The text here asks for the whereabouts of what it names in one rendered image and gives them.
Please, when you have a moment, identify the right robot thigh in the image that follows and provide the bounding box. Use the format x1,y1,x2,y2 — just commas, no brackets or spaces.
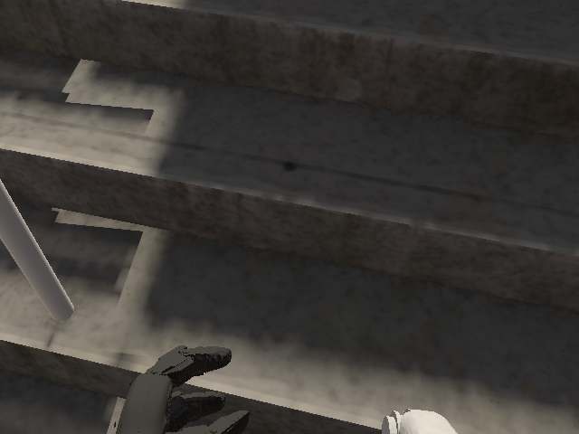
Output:
382,409,458,434

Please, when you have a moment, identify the robot left hand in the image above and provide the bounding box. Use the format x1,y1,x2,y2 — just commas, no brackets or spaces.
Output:
114,345,250,434

